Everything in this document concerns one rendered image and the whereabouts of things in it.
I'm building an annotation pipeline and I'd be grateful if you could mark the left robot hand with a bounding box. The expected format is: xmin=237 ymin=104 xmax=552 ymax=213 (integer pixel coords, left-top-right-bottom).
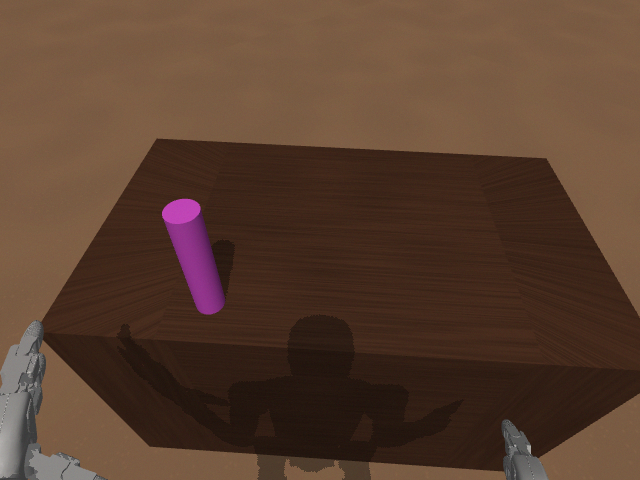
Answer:
xmin=0 ymin=320 xmax=108 ymax=480

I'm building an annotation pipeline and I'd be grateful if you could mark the can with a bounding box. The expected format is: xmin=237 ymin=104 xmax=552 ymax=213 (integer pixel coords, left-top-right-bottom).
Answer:
xmin=162 ymin=199 xmax=225 ymax=315

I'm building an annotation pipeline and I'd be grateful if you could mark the right robot hand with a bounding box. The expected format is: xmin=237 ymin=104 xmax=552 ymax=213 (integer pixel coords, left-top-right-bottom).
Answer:
xmin=501 ymin=419 xmax=549 ymax=480

